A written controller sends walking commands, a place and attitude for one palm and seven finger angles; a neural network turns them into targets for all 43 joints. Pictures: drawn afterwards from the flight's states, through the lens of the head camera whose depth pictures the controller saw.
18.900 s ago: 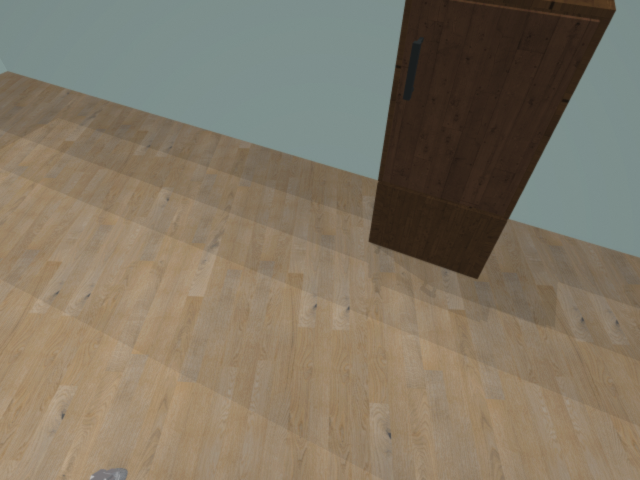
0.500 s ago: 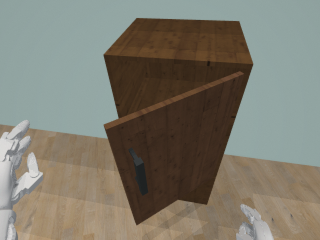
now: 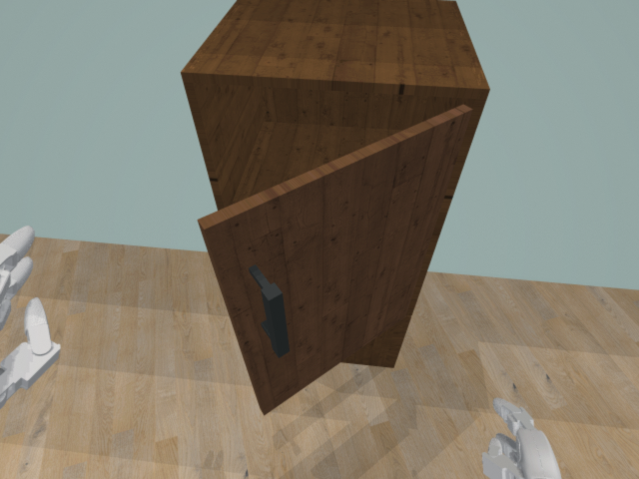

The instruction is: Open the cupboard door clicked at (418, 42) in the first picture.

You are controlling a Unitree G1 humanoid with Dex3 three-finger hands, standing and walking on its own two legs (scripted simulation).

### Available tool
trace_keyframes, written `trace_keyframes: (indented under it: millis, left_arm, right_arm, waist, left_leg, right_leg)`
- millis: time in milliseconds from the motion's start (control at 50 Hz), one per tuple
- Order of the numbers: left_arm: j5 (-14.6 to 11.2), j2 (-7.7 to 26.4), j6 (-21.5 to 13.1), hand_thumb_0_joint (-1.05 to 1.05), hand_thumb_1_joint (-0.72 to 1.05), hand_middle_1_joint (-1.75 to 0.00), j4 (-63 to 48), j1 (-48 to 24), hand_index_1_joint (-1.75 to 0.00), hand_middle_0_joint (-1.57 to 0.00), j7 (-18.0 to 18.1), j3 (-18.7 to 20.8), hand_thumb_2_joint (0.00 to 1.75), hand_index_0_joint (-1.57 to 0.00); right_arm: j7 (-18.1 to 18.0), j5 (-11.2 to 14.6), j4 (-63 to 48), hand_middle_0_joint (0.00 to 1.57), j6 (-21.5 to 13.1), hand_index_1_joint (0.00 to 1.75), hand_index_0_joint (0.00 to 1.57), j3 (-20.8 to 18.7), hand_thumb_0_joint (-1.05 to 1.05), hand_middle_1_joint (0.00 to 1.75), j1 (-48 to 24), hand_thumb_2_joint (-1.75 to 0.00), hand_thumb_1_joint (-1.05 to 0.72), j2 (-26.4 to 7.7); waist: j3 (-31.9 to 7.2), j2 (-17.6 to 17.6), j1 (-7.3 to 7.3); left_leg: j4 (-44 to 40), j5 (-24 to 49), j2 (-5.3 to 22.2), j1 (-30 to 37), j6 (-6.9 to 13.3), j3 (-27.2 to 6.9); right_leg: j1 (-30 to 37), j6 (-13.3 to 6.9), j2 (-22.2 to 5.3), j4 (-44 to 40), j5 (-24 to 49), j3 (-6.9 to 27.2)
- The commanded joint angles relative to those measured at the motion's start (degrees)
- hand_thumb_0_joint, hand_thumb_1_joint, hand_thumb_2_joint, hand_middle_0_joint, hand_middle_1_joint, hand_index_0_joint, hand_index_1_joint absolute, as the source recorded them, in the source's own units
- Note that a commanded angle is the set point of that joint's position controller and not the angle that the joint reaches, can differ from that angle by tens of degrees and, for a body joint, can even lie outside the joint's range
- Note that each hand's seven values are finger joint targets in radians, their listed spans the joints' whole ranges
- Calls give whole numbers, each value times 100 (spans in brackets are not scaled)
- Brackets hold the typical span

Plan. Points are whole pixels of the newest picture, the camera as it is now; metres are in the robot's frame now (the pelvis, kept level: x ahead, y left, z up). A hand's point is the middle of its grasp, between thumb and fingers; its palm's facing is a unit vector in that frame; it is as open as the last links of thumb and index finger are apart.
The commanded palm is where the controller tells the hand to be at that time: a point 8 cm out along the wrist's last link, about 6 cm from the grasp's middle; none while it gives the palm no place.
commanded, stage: step back with the hand held close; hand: left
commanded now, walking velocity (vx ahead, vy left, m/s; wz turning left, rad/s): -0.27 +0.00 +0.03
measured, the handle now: (269, 313) +0.33 +0.09 +0.01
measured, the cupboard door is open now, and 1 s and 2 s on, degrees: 42 42 42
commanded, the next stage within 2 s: stop stepping back and stand still in 0.84 s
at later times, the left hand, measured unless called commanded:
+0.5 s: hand out of the picture +0.10 +0.29 +0.16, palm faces +0.49 -0.74 -0.46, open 7.4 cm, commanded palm +0.04 +0.33 +0.18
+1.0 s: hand out of the picture +0.03 +0.28 +0.17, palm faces +0.38 -0.84 -0.40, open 7.4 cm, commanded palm -0.05 +0.32 +0.18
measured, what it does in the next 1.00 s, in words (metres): walks backwards: left foot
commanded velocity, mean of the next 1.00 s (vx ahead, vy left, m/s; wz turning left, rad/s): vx -0.30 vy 0.00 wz -0.02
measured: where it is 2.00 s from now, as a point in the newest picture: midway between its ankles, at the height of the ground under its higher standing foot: outside the picture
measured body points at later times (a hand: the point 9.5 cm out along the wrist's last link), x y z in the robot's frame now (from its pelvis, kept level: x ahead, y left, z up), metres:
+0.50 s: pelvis -0.08 +0.02 -0.02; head -0.07 +0.03 +0.43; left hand +0.07 +0.33 +0.18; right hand +0.11 -0.21 -0.09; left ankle +0.03 +0.10 -0.74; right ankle -0.02 -0.09 -0.74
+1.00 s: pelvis -0.19 +0.02 +0.00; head -0.16 +0.06 +0.44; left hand +0.00 +0.32 +0.20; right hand +0.01 -0.18 -0.07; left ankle -0.03 +0.12 -0.74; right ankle -0.33 -0.10 -0.70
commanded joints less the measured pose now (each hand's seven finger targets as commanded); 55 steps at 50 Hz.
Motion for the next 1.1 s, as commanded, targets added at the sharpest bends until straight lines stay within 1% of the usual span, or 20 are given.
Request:
trace_keyframes:
  millis: [0, 200, 280, 340, 420, 480, 520, 580, 620, 660, 700, 740, 780, 880, 960, 980, 1000, 1020, 1040, 1080]
  left_arm:
    - [18, 1126, -449, 0, 90, -30, -1341, -57, -30, -20, 191, 960, 90, -20]
    - [205, 960, -667, 0, 90, -30, -1343, -262, -30, -20, 252, 947, 90, -20]
    - [315, 1018, -733, 0, 90, -30, -1435, -408, -30, -20, 248, 1101, 90, -20]
    - [329, 954, -768, 0, 90, -30, -1479, -410, -30, -20, 197, 1102, 90, -20]
    - [279, 952, -818, 0, 90, -30, -1620, -456, -30, -20, 190, 1046, 90, -20]
    - [198, 1074, -827, 0, 90, -30, -1574, -542, -30, -20, 299, 1004, 90, -20]
    - [196, 1027, -820, 0, 90, -30, -1565, -600, -30, -20, 334, 880, 90, -20]
    - [221, 1284, -836, 0, 90, -30, -1598, -562, -30, -20, 350, 1104, 90, -20]
    - [235, 1222, -948, 0, 90, -30, -1966, -465, -30, -20, 322, 1199, 90, -20]
    - [227, 1232, -1002, 0, 90, -30, -2073, -355, -30, -20, 233, 1402, 90, -20]
    - [142, 1038, -1015, 0, 90, -30, -2266, -412, -30, -20, 263, 1181, 90, -20]
    - [113, 848, -937, 0, 90, -30, -2121, -197, -30, -20, 264, 943, 90, -20]
    - [116, 793, -890, 0, 90, -30, -2122, -404, -30, -20, 254, 808, 90, -20]
    - [32, 1105, -766, 0, 90, -30, -1995, -453, -30, -20, 225, 999, 90, -20]
    - [-172, 1219, -792, 0, 90, -30, -2023, 185, -30, -20, 134, 1245, 90, -20]
    - [-175, 1437, -783, 0, 90, -30, -2095, 502, -30, -20, 110, 1429, 90, -20]
    - [-182, 1449, -819, 0, 90, -30, -2170, 561, -30, -20, 64, 1404, 90, -20]
    - [-172, 1669, -857, 0, 90, -30, -2184, 582, -30, -20, 87, 1618, 90, -20]
    - [-195, 1882, -852, 0, 90, -30, -2287, 409, -30, -20, 174, 1830, 90, -20]
    - [-132, 1340, -659, 0, 90, -30, -1963, -76, -30, -20, 123, 1373, 90, -20]
  right_arm:
    - [-71, -25, -963, 20, -325, 30, 20, -190, 0, 30, -585, -90, -90, -605]
    - [-69, -94, -962, 20, -575, 30, 20, -183, 0, 30, -447, -90, -90, -703]
    - [-77, -138, -947, 20, -701, 30, 20, -215, 0, 30, -450, -90, -90, -732]
    - [-44, -173, -921, 20, -766, 30, 20, -213, 0, 30, -436, -90, -90, -665]
    - [28, -169, -823, 20, -787, 30, 20, -254, 0, 30, -364, -90, -90, -618]
    - [115, -188, -558, 20, -721, 30, 20, -290, 0, 30, -245, -90, -90, -519]
    - [134, -153, -558, 20, -657, 30, 20, -260, 0, 30, -321, -90, -90, -413]
    - [39, -162, -467, 20, -582, 30, 20, -192, 0, 30, -502, -90, -90, -439]
    - [-12, -177, -627, 20, -681, 30, 20, -238, 0, 30, -544, -90, -90, -601]
    - [40, -297, -651, 20, -875, 30, 20, -320, 0, 30, -429, -90, -90, -534]
    - [90, -337, -479, 20, -1016, 30, 20, -336, 0, 30, -358, -90, -90, -428]
    - [158, -277, -314, 20, -1088, 30, 20, -335, 0, 30, -322, -90, -90, -455]
    - [171, -262, -216, 20, -1135, 30, 20, -307, 0, 30, -378, -90, -90, -463]
    - [160, -289, -217, 20, -1092, 30, 20, -205, 0, 30, -455, -90, -90, -422]
    - [231, -273, -412, 20, -1002, 30, 20, -99, 0, 30, -414, -90, -90, -315]
    - [250, -291, -484, 20, -952, 30, 20, -99, 0, 30, -386, -90, -90, -326]
    - [260, -240, -543, 20, -863, 30, 20, -65, 0, 30, -401, -90, -90, -277]
    - [260, -244, -515, 20, -750, 30, 20, -47, 0, 30, -451, -90, -90, -288]
    - [257, -294, -536, 20, -749, 30, 20, 15, 0, 30, -552, -90, -90, -323]
    - [233, -87, -499, 20, -832, 30, 20, -109, 0, 30, -334, -90, -90, -450]
  waist:
    - [-810, 252, 45]
    - [-239, 413, -21]
    - [-378, 821, 36]
    - [-350, 637, 15]
    - [-377, -83, -40]
    - [-468, -947, -107]
    - [-560, -1033, -132]
    - [-240, -245, -147]
    - [-626, 1262, 14]
    - [-905, 1599, -56]
    - [-829, 586, -58]
    - [-1075, 585, -14]
    - [-1086, 1061, -38]
    - [-1215, 1260, -41]
    - [-1468, 1455, 92]
    - [-1502, 1354, 107]
    - [-1214, 682, 36]
    - [-918, -418, 26]
    - [-886, -836, 107]
    - [-619, -1153, -51]
  left_leg:
    - [-384, 856, 580, -154, 86, -715]
    - [-1041, -2135, 855, -1930, 310, -1249]
    - [-1577, -2865, 1206, -2584, 489, -1703]
    - [-1489, -2933, 1280, -2803, 574, -1746]
    - [-283, -2239, 639, -1980, 254, -1057]
    - [1797, -974, 42, -426, -192, -458]
    - [2292, -1021, 55, -350, -216, -495]
    - [260, -544, 212, -222, -162, -479]
    - [-841, 171, 1356, -1137, 361, -1660]
    - [-1890, -1543, 2171, -1987, 835, -2592]
    - [-1154, 163, 2050, -698, 836, -2232]
    - [-935, 1282, 1797, 275, 668, -1586]
    - [-1108, 1154, 1649, 549, 546, -1341]
    - [-1963, -820, 1398, 497, 268, -1190]
    - [-1849, -963, 908, 301, -195, -532]
    - [-1496, -887, 548, 270, -407, -206]
    - [-367, -730, 193, 412, -463, 167]
    - [1383, -509, 44, 582, -465, 131]
    - [2513, -692, 23, -44, -435, -117]
    - [3260, -480, 96, -1458, -378, -517]
  right_leg:
    - [409, 221, -578, -72, 1344, 647]
    - [674, 226, -330, 260, -540, 704]
    - [1262, 286, 16, 1281, -100, 489]
    - [1376, 271, 74, 1446, -96, 619]
    - [252, -13, -445, 239, -638, 1530]
    - [-1579, -628, -1663, -1021, -785, 2553]
    - [-1497, -690, -1855, -886, 121, 2240]
    - [-1337, -220, -1234, -135, 563, 1413]
    - [-248, 316, -43, 1322, 326, 574]
    - [231, 344, 361, 3753, -1311, 608]
    - [-1086, 281, 169, 3932, -1628, 848]
    - [-1454, 356, 131, 3725, -1681, 602]
    - [-1387, 387, 121, 3391, -1680, 430]
    - [-663, 267, 363, 2376, -1894, -38]
    - [493, 13, 436, 11, -1665, -461]
    - [732, -59, 361, -839, -1243, -481]
    - [233, -195, -291, -1494, -871, 89]
    - [-999, -402, -1337, -1901, -857, 1044]
    - [-1214, -750, -2135, -1839, -526, 1671]
    - [-512, -723, -1832, -1084, 142, 1621]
